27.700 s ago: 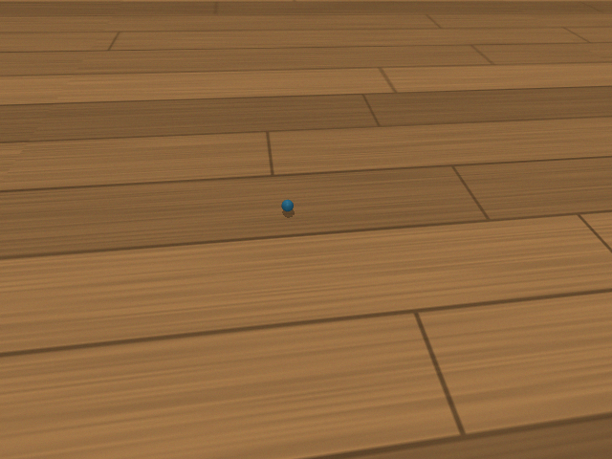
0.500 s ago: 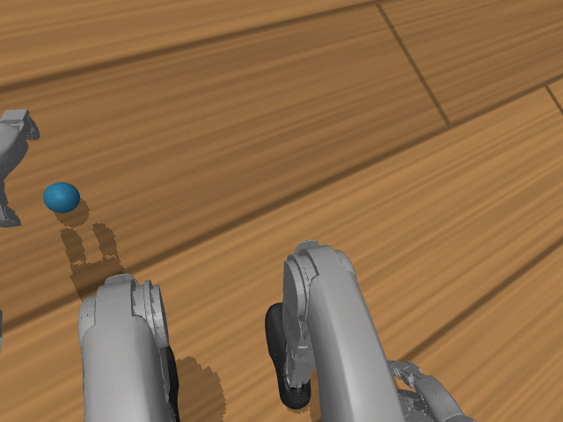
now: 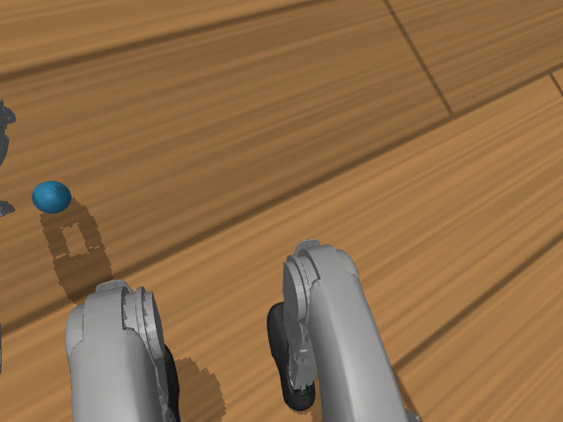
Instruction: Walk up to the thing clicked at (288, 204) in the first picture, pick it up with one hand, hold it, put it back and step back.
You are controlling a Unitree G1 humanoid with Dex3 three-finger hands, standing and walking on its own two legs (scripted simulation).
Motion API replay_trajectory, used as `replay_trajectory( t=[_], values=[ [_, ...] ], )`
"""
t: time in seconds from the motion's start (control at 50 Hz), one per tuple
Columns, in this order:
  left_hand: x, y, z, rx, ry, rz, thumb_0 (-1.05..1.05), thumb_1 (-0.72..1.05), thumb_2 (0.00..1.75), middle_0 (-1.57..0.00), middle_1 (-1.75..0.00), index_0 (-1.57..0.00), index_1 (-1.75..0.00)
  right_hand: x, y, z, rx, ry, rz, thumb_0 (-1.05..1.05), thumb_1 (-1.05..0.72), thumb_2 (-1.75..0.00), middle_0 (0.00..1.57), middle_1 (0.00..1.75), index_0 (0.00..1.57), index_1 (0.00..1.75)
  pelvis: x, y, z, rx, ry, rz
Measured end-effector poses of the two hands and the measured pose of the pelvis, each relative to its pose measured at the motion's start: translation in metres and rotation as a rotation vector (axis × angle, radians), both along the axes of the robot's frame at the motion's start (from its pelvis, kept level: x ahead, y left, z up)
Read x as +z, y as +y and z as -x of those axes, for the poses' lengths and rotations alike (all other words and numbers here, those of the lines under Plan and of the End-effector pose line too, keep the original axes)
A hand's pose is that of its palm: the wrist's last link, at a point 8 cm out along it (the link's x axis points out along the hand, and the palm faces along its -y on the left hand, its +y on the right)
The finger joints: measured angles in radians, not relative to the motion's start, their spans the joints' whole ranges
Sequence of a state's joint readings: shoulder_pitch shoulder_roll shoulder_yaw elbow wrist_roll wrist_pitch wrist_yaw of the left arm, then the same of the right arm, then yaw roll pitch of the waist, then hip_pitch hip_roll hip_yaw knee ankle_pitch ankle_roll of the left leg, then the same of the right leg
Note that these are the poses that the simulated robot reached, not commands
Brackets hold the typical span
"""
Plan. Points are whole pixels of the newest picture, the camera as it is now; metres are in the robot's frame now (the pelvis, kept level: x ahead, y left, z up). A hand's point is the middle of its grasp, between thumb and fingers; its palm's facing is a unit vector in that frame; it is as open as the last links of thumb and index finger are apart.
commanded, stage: home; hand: left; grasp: from above
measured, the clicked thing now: (52, 197) +0.49 +0.28 -0.31
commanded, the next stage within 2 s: none
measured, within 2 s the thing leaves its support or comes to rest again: neither
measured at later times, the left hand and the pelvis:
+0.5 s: hand out of the picture +0.31 +0.25 +0.07, palm faces -0.18 -0.76 -0.62, open 7.5 cm; pelvis +0.01 +0.00 +0.18, yaw +5 degrees
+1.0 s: hand out of the picture +0.25 +0.20 +0.28, palm faces +0.17 -0.96 -0.22, open 7.4 cm; pelvis +0.07 +0.00 +0.35, yaw +7 degrees
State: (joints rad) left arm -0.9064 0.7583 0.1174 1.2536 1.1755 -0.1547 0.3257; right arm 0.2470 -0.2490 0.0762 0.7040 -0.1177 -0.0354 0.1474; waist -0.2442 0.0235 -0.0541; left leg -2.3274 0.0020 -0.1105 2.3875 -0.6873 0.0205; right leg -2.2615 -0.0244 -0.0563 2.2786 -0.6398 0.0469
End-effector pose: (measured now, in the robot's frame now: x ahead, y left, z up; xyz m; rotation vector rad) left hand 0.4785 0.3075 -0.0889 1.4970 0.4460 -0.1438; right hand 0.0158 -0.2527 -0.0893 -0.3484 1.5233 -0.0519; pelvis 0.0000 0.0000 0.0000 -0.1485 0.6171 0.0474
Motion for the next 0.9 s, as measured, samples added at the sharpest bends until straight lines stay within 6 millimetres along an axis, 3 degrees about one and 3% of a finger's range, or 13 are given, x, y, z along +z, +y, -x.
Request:
replay_trajectory(
  t=[0.14,0.3,0.42,0.52,0.66,0.9],
  values=[
    [0.065,0.004,0.038,0.121,0.024,0.145,0.0,0.11,0.84,-0.21,-0.52,-0.21,-0.53,0.031,-0.003,-0.045,-0.016,-0.12,-0.034,0.01,-0.9,-0.89,0.21,0.3,0.21,0.29,0.048,0.001,-0.003,0.009,0.019,-0.015],
    [0.132,-0.003,0.107,0.244,0.059,0.406,0.0,0.63,0.87,-0.21,-0.36,-0.21,-0.36,0.095,-0.011,-0.123,0.055,-0.331,-0.013,0.01,-0.9,-0.9,0.2,0.3,0.21,0.29,0.11,0.001,-0.003,0.022,-0.01,-0.036],
    [0.176,-0.011,0.155,0.362,0.041,0.564,0.0,0.81,0.89,-0.22,-0.32,-0.22,-0.32,0.145,-0.003,-0.179,0.109,-0.504,-0.017,0.01,-0.9,-0.9,0.2,0.3,0.2,0.29,0.151,-0.002,-0.004,0.036,-0.053,-0.054],
    [0.213,-0.021,0.185,0.48,0.03,0.691,0.01,0.86,0.89,-0.22,-0.31,-0.22,-0.31,0.185,0.013,-0.21,0.12,-0.63,-0.045,0.01,-0.9,-0.9,0.2,0.3,0.2,0.29,0.184,-0.004,-0.007,0.045,-0.092,-0.066],
    [0.266,-0.038,0.218,0.652,0.049,0.865,0.01,0.89,0.9,-0.21,-0.3,-0.21,-0.3,0.242,0.034,-0.227,0.096,-0.727,-0.087,0.01,-0.9,-0.9,0.2,0.3,0.21,0.29,0.236,-0.007,-0.02,0.052,-0.153,-0.083],
    [0.36,-0.056,0.246,0.868,0.061,1.065,0.01,0.9,0.9,-0.21,-0.3,-0.21,-0.3,0.333,0.034,-0.216,0.032,-0.763,-0.031,0.01,-0.9,-0.9,0.21,0.3,0.21,0.29,0.322,-0.005,-0.057,0.068,-0.274,-0.102]
  ],
)
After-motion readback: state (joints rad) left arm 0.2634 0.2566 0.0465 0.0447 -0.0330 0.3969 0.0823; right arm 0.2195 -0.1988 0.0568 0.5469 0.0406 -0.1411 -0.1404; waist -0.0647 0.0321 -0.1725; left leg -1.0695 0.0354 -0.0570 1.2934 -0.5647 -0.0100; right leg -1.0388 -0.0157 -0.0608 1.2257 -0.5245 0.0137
